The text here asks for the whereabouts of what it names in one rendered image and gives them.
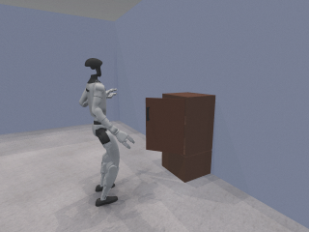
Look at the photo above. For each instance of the left robot foot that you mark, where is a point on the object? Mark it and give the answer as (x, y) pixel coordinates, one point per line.
(100, 187)

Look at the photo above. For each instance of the robot left hand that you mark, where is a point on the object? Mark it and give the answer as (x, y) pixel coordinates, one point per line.
(109, 93)

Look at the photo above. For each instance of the cupboard door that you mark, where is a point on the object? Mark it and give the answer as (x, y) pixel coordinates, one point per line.
(165, 129)

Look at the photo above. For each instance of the robot right hand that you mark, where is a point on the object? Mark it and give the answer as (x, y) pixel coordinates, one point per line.
(122, 136)

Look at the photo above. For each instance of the handle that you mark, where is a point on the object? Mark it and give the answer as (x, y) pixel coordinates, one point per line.
(147, 113)

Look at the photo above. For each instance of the left robot upper arm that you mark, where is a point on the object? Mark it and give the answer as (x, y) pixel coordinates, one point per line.
(83, 101)

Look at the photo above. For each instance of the robot right shin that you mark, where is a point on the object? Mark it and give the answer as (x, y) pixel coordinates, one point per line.
(108, 180)

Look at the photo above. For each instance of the robot right forearm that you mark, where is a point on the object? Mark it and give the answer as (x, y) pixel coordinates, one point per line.
(105, 122)

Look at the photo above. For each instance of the right robot upper arm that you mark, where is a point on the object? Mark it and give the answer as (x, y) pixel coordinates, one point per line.
(97, 97)

